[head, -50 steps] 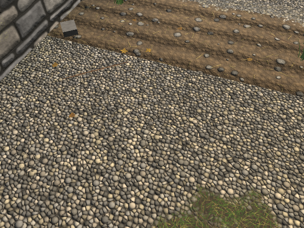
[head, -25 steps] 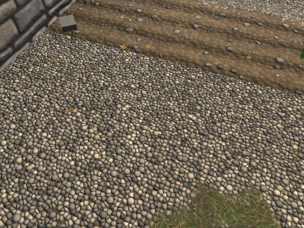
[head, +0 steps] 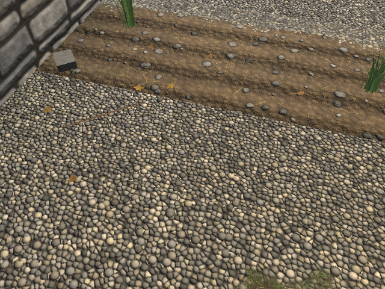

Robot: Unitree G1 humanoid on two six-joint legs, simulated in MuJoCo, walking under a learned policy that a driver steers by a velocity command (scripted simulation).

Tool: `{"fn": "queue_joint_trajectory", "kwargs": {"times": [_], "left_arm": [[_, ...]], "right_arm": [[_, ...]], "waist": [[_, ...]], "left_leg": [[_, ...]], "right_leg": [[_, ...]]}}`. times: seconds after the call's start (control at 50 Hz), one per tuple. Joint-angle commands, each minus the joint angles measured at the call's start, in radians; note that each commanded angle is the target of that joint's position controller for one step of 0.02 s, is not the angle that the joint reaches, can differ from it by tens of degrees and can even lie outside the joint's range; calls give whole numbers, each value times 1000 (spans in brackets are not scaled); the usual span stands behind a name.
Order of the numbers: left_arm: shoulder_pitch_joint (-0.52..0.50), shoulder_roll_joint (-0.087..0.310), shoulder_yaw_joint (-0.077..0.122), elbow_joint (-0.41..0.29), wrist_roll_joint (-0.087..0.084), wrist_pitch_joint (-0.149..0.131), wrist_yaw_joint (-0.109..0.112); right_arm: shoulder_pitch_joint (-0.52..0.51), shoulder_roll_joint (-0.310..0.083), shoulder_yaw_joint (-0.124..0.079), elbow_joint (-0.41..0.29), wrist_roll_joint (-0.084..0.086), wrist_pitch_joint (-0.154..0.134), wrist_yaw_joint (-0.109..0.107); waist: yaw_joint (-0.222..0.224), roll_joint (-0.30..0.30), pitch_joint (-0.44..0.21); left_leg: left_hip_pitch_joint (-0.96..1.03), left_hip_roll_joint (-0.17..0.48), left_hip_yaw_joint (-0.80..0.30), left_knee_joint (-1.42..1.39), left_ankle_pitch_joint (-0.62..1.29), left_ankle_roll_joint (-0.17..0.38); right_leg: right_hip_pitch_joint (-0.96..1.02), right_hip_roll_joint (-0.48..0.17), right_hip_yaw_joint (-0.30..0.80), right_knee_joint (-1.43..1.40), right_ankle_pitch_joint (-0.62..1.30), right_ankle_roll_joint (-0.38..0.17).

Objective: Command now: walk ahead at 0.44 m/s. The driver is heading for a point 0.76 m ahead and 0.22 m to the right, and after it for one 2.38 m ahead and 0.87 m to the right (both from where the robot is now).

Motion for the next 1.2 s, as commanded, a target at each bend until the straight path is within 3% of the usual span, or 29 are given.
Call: {"fn": "queue_joint_trajectory", "kwargs": {"times": [0.02,0.06,0.08,0.1,0.12,0.14,0.16,0.2,0.22,0.24,0.3,0.32,0.38,0.4,0.42,0.44,0.48,0.5,0.52,0.56,0.58,0.6,0.68,0.72,0.78,0.92,1.06,1.14,1.2], "left_arm": [[13,1,-14,-56,-8,-38,-36],[146,104,17,-24,1,-40,-41],[132,116,11,-20,-7,-36,-24],[261,131,21,28,9,-34,8],[253,285,61,-5,-31,-40,30],[376,214,65,56,-30,-25,23],[389,199,48,61,-73,-6,33],[225,142,35,61,-71,25,64],[140,-80,-47,13,-1,-11,68],[103,-114,-62,14,-19,-26,59],[-175,80,-5,-51,29,-48,35],[-107,78,-1,-47,38,-66,51],[92,85,-8,24,-42,-79,72],[147,108,25,101,-133,-36,66],[181,85,20,108,-128,3,76],[204,13,-57,96,-19,-22,45],[170,82,-32,114,-20,-5,-3],[96,81,-32,105,-28,-6,-29],[439,-53,-44,143,-29,-7,-32],[282,89,-10,106,-45,6,-10],[294,118,7,61,-55,1,-2],[262,140,13,87,-66,1,24],[267,60,9,117,-8,46,17],[164,30,-5,81,-15,69,10],[105,18,-13,56,-26,89,28],[94,33,3,65,-19,88,-35],[-21,53,21,26,-42,100,-55],[-25,86,56,43,-30,67,-37],[129,120,101,97,-28,10,-22]], "right_arm": [[-174,-195,-43,-118,-52,8,18],[-243,-259,-68,-144,-46,-13,29],[-173,-242,-64,-83,-54,-23,27],[-169,-230,-71,-78,-10,-22,14],[93,-43,-23,-41,-21,-18,25],[-83,-48,-25,-39,106,27,-15],[-247,-139,-42,-103,74,23,-31],[-334,-182,-62,-99,32,27,-20],[-202,-93,-24,-78,-95,-9,-6],[-253,-48,-22,-74,-109,-8,-17],[-55,-31,1,-24,-54,25,13],[-109,-80,-8,-36,-58,22,16],[-316,-90,22,-78,-68,33,21],[-369,-131,-25,-97,70,41,27],[-344,-114,-14,-83,89,49,33],[-219,-115,20,-25,-102,55,29],[12,-180,-34,-3,-60,47,9],[176,-238,-78,16,-35,43,-4],[-71,-215,-43,-101,13,28,4],[-98,-218,-53,-94,-3,49,45],[-194,-283,-69,-84,3,48,65],[-236,-155,-38,-105,-12,28,59],[-262,-111,-35,-82,32,3,-4],[-130,-178,-77,-36,38,4,-48],[-15,-129,-85,12,16,9,-75],[-205,-109,-104,-63,-15,-22,-83],[-124,-165,-153,-36,-24,-2,-95],[-124,-131,-134,-10,-16,26,-82],[-169,-115,-103,11,-31,45,-70]], "waist": [[114,106,73],[172,44,36],[129,26,57],[160,-22,33],[70,-303,-199],[239,-260,-191],[272,-199,-93],[191,-48,13],[112,43,-96],[86,-75,39],[-63,-15,-20],[4,42,8],[111,28,116],[93,34,-4],[109,-14,-14],[85,23,267],[-47,70,83],[-146,216,-63],[118,382,-440],[48,191,-319],[111,173,-215],[97,16,-127],[125,43,-58],[27,40,-48],[-12,55,-30],[62,72,-31],[21,103,-22],[30,106,23],[115,40,-35]], "left_leg": [[-473,161,-70,-64,425,170],[-473,104,-21,142,431,173],[-257,134,-58,320,320,124],[-147,117,-73,532,279,112],[-469,-137,82,866,52,25],[-920,-58,-49,1149,-251,-1],[-1009,-11,-101,1120,-242,6],[-998,63,-76,907,-109,-4],[-860,105,-144,815,32,28],[-828,143,-150,716,60,12],[-215,49,-33,643,502,-19],[-338,88,-84,535,804,-57],[-433,83,-24,94,836,-84],[-279,-32,105,81,989,-98],[-212,49,0,19,1041,-71],[-357,202,-145,-109,920,-21],[-32,156,-27,-118,1014,80],[178,217,-76,-40,1106,196],[388,410,-193,200,1424,352],[318,420,-234,191,1338,331],[114,503,-405,81,806,345],[-159,499,-302,-43,717,349],[-403,300,-52,-170,360,288],[-217,347,-94,-190,220,295],[-10,466,-181,-240,236,348],[-132,327,176,-272,405,262],[104,413,216,-214,556,229],[64,452,194,-251,-48,164],[-157,365,278,-28,-94,105]], "right_leg": [[338,60,-53,54,324,3],[415,80,-78,-82,398,1],[226,-63,145,-259,560,9],[204,-35,72,-426,551,26],[618,-208,395,-536,411,-221],[856,-320,592,-505,472,-195],[769,-293,542,-534,439,-160],[628,-227,406,-528,319,-124],[531,-270,423,-557,171,-172],[346,-299,456,-630,193,-206],[-178,-69,77,-585,219,-98],[-111,-18,22,-456,127,-75],[-19,10,97,-323,-148,-82],[77,12,79,-285,-118,-77],[79,11,83,-178,-109,-63],[-24,-93,294,-152,-316,-65],[-25,-8,263,91,-218,-20],[-88,128,144,539,-210,63],[-107,111,211,529,-90,62],[-351,100,147,791,-196,111],[-458,35,202,800,-71,141],[-328,-43,265,596,125,140],[-65,-101,89,259,229,179],[-167,-100,45,46,203,179],[-328,-96,104,-34,186,139],[-78,-73,-8,-88,239,79],[-27,-74,-26,-324,151,52],[59,-34,-32,-462,164,-30],[443,33,-33,-538,249,-102]]}}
